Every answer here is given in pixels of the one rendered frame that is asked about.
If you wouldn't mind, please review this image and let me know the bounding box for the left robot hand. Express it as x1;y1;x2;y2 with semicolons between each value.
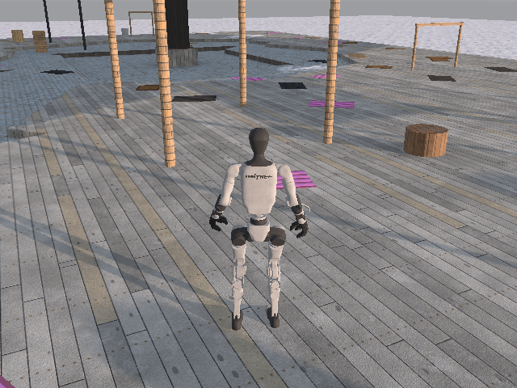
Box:
209;214;228;231

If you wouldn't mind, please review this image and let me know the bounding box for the robot left shin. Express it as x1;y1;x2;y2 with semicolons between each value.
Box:
232;264;244;319

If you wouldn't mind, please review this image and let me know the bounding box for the right robot upper arm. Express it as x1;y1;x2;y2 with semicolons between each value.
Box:
275;162;298;207

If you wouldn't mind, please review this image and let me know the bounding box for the left robot upper arm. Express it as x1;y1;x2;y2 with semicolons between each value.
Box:
219;162;242;207

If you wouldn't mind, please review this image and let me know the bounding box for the robot right thigh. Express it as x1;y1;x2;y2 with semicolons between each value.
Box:
267;226;286;279

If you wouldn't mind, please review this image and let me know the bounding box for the robot right forearm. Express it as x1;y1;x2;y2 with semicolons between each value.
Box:
291;194;306;224

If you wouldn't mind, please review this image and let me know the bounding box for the right robot hand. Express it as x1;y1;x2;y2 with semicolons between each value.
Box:
290;221;309;238

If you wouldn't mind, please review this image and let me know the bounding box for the robot left forearm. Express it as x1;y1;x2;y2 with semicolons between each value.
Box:
212;194;227;219

